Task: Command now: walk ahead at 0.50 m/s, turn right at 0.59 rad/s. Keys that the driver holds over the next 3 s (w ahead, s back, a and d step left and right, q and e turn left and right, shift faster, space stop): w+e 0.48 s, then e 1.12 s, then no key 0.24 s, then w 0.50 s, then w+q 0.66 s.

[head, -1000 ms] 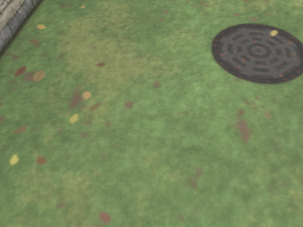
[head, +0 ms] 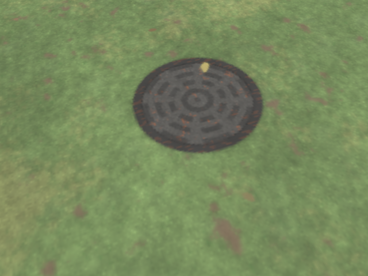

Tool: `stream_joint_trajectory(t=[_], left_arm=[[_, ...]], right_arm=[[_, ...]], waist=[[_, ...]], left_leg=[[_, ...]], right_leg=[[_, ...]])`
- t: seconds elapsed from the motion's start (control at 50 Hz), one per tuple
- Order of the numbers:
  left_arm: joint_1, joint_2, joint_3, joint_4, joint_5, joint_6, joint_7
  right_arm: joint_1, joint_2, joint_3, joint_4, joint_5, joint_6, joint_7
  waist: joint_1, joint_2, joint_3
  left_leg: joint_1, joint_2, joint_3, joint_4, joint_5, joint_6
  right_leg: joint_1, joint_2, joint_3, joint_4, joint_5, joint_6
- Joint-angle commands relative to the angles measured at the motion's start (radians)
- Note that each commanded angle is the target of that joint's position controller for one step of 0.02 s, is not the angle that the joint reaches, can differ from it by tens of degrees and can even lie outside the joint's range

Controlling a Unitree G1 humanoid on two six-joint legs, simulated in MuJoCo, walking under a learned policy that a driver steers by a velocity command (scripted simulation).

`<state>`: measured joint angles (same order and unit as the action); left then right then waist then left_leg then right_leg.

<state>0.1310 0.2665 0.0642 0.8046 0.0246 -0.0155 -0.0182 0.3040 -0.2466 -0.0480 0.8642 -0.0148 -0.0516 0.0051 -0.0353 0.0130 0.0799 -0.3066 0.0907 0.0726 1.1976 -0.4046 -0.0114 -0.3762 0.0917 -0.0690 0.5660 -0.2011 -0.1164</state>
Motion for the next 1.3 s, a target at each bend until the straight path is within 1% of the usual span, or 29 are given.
stream_joint_trajectory(t=[0.02,0.04,0.08,0.12,0.2,0.34,0.38,0.42,0.44,0.46,0.48,0.5,0.52,0.54,0.56,0.58,0.62,0.7,0.76,0.86,0.9,0.92,0.94,0.96,1.0,1.04,1.1,1.18,1.3], left_arm=[[0.121,0.130,0.038,-0.006,-0.024,-0.014,0.023],[0.111,0.115,0.032,-0.010,-0.027,-0.025,0.020],[0.138,0.132,0.034,0.000,-0.029,-0.041,0.015],[0.179,0.149,0.039,0.010,-0.025,-0.045,0.013],[0.271,0.150,0.038,0.031,-0.025,-0.046,0.012],[0.373,0.161,0.037,0.057,-0.011,-0.042,0.031],[0.343,0.178,0.042,0.049,-0.008,-0.042,0.040],[0.279,0.202,0.046,0.034,-0.008,-0.047,0.034],[0.256,0.199,0.045,0.030,-0.017,-0.054,0.023],[0.271,0.115,0.022,-0.003,-0.026,-0.063,0.015],[0.394,0.056,0.013,-0.024,-0.048,-0.056,0.017],[0.360,0.138,0.020,0.012,-0.009,-0.038,0.029],[0.299,0.142,0.027,0.015,-0.005,-0.029,0.024],[0.270,0.125,0.025,0.012,-0.006,-0.022,0.021],[0.252,0.115,0.027,0.009,0.003,-0.010,0.014],[0.265,0.103,0.027,0.008,0.007,0.005,0.007],[0.249,0.085,0.024,-0.005,0.002,0.022,-0.005],[0.128,0.056,0.007,-0.065,0.003,0.034,-0.028],[0.060,0.034,-0.011,-0.094,0.001,0.032,-0.044],[0.000,0.074,0.000,-0.137,0.013,0.036,-0.043],[0.083,0.087,0.012,-0.119,0.026,0.020,-0.029],[0.167,0.167,0.034,-0.108,0.034,0.006,-0.011],[0.162,0.299,0.067,-0.134,0.007,0.017,0.003],[0.238,0.256,0.068,-0.124,-0.040,0.025,0.005],[0.125,0.175,0.043,-0.118,-0.026,0.040,0.019],[0.040,0.122,0.028,-0.132,-0.023,0.045,0.029],[0.055,0.148,0.036,-0.128,-0.014,0.036,0.017],[0.084,0.169,0.049,-0.118,-0.007,0.044,0.010],[0.100,0.178,0.059,-0.108,0.002,0.053,0.002]], right_arm=[[-0.013,-0.117,-0.022,-0.096,-0.023,-0.012,0.000],[0.005,-0.112,-0.022,-0.087,-0.032,0.007,0.001],[-0.008,-0.095,-0.019,-0.098,-0.034,0.030,0.010],[-0.083,-0.090,-0.018,-0.123,-0.032,0.038,0.012],[-0.241,-0.097,-0.016,-0.175,-0.027,0.037,0.012],[-0.419,-0.099,0.000,-0.254,-0.014,0.015,0.023],[-0.374,-0.117,-0.002,-0.253,-0.011,0.006,0.019],[-0.186,-0.158,-0.020,-0.197,-0.008,-0.005,0.001],[-0.038,-0.188,-0.033,-0.162,-0.013,-0.018,-0.012],[0.126,-0.262,-0.048,-0.157,-0.037,-0.023,-0.032],[0.078,-0.327,-0.063,-0.162,-0.045,-0.012,-0.029],[-0.009,-0.227,-0.048,-0.180,-0.026,-0.001,-0.024],[-0.069,-0.151,-0.028,-0.189,-0.015,-0.002,-0.022],[-0.091,-0.114,-0.017,-0.183,-0.016,-0.006,-0.019],[-0.083,-0.103,-0.010,-0.170,-0.011,-0.010,-0.020],[-0.068,-0.104,-0.008,-0.155,-0.006,-0.018,-0.018],[-0.046,-0.113,-0.010,-0.137,0.001,-0.033,-0.012],[-0.060,-0.132,-0.015,-0.125,0.003,-0.020,-0.020],[-0.073,-0.141,-0.018,-0.122,0.005,-0.009,-0.021],[-0.031,-0.190,-0.039,-0.110,0.011,0.016,-0.022],[-0.024,-0.195,-0.043,-0.107,0.015,0.035,-0.025],[0.031,-0.189,-0.042,-0.116,0.008,0.040,-0.022],[0.073,-0.100,-0.017,-0.184,0.008,0.055,-0.013],[0.010,-0.140,-0.024,-0.168,-0.016,0.079,-0.023],[-0.066,-0.124,-0.019,-0.180,0.003,0.085,-0.029],[-0.050,-0.142,-0.025,-0.171,-0.018,0.092,-0.031],[-0.033,-0.122,-0.023,-0.168,-0.012,0.109,-0.024],[-0.092,-0.115,-0.022,-0.192,-0.009,0.117,-0.028],[-0.129,-0.115,-0.020,-0.213,0.003,0.100,-0.035]], waist=[[0.025,-0.016,-0.097],[0.010,-0.019,-0.109],[0.000,-0.022,-0.101],[0.021,-0.028,-0.068],[0.078,-0.048,-0.029],[0.136,-0.076,-0.017],[0.101,-0.091,-0.021],[0.014,-0.086,-0.097],[-0.065,-0.036,-0.181],[-0.112,0.070,-0.340],[-0.014,0.330,-0.413],[0.017,0.135,-0.263],[0.026,0.031,-0.143],[0.038,-0.009,-0.097],[0.045,0.026,-0.085],[0.057,0.074,-0.091],[0.065,0.105,-0.110],[0.060,0.122,-0.099],[0.049,0.125,-0.103],[0.021,0.121,-0.099],[0.062,0.055,-0.149],[0.094,-0.106,-0.222],[0.051,-0.325,-0.294],[0.121,-0.136,-0.358],[0.070,-0.086,-0.167],[0.024,-0.117,-0.129],[0.017,-0.080,-0.175],[0.045,-0.112,-0.153],[0.064,-0.127,-0.141]], left_leg=[[-0.302,0.049,-0.091,-0.020,0.078,-0.002],[-0.258,0.050,-0.092,-0.046,0.079,-0.012],[-0.256,0.041,-0.079,-0.103,0.102,-0.031],[-0.302,0.036,-0.070,-0.179,0.177,-0.044],[-0.402,0.018,-0.081,-0.343,0.317,-0.051],[-0.382,-0.056,-0.080,-0.554,0.361,-0.018],[-0.265,-0.076,-0.089,-0.627,0.325,0.006],[0.028,-0.129,-0.067,-0.681,0.252,0.041],[0.247,-0.087,-0.094,-0.737,0.280,0.070],[0.485,0.156,-0.338,-0.760,0.052,0.114],[0.631,0.372,-0.807,-0.900,0.012,0.222],[0.480,0.341,-0.780,-0.909,0.014,0.212],[0.340,0.303,-0.591,-0.902,0.210,0.204],[0.263,0.260,-0.438,-0.898,0.464,0.194],[0.223,0.224,-0.322,-0.895,0.653,0.184],[0.190,0.205,-0.244,-0.889,0.792,0.175],[0.186,0.192,-0.158,-0.888,0.956,0.184],[0.186,0.178,-0.022,-0.908,0.958,0.185],[0.140,0.148,0.075,-0.892,0.887,0.161],[0.202,0.198,0.083,-0.764,0.806,0.132],[0.188,0.174,0.116,-0.538,0.760,0.094],[0.068,0.115,0.145,-0.297,0.532,0.034],[-0.238,-0.079,0.143,-0.002,-0.277,-0.028],[-0.249,-0.067,-0.055,0.072,-0.292,-0.030],[-0.288,-0.029,-0.094,0.018,-0.132,-0.023],[-0.229,-0.022,-0.096,-0.072,-0.041,-0.024],[-0.177,-0.053,-0.094,-0.125,-0.021,-0.029],[-0.191,-0.068,-0.110,-0.241,-0.007,-0.032],[-0.116,-0.115,-0.123,-0.399,-0.021,-0.007]], right_leg=[[0.320,-0.277,0.393,-0.311,0.311,-0.173],[0.285,-0.254,0.368,-0.321,0.341,-0.169],[0.242,-0.226,0.343,-0.344,0.353,-0.176],[0.223,-0.209,0.345,-0.373,0.290,-0.166],[0.292,-0.204,0.383,-0.384,0.261,-0.140],[0.424,-0.215,0.432,-0.282,0.457,-0.116],[0.410,-0.222,0.452,-0.244,0.511,-0.085],[0.334,-0.181,0.430,-0.084,0.702,-0.037],[0.254,-0.119,0.384,0.116,0.659,-0.013],[0.118,-0.054,0.313,0.403,0.329,0.005],[-0.166,0.093,0.219,0.632,-0.364,0.034],[-0.235,-0.011,0.218,0.707,-0.293,0.030],[-0.209,-0.040,0.196,0.693,-0.212,0.041],[-0.181,-0.066,0.178,0.667,-0.183,0.054],[-0.160,-0.084,0.164,0.644,-0.185,0.065],[-0.131,-0.087,0.152,0.633,-0.188,0.077],[-0.134,-0.075,0.135,0.618,-0.166,0.088],[-0.187,-0.097,0.090,0.442,-0.037,0.108],[-0.073,-0.102,0.038,0.240,0.091,0.097],[-0.001,-0.084,0.006,0.069,-0.011,0.057],[0.128,-0.049,0.007,-0.068,0.034,0.018],[0.295,-0.168,0.188,-0.148,0.321,-0.034],[0.471,-0.474,0.604,-0.152,0.722,-0.234],[0.460,-0.462,0.601,-0.160,0.687,-0.277],[0.290,-0.356,0.452,-0.218,0.481,-0.214],[0.197,-0.260,0.386,-0.245,0.373,-0.144],[0.173,-0.236,0.391,-0.253,0.341,-0.136],[0.157,-0.222,0.468,-0.296,0.059,-0.129],[0.140,-0.208,0.568,-0.293,-0.042,-0.108]])
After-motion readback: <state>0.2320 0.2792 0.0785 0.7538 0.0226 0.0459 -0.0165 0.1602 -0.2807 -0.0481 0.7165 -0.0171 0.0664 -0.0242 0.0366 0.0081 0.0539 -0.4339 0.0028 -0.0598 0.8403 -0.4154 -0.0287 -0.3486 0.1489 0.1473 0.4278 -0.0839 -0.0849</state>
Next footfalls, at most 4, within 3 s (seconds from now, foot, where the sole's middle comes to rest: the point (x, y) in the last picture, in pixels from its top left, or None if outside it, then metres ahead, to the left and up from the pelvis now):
0.44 left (171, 274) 0.45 0.08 -0.76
0.92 right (242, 260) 0.49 -0.17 -0.76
1.42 left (191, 241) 0.56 0.00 -0.76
1.84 right None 0.37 -0.11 -0.76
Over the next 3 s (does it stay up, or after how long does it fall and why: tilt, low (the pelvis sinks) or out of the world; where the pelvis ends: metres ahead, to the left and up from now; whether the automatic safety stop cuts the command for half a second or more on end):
stays up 0.69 -0.41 0.02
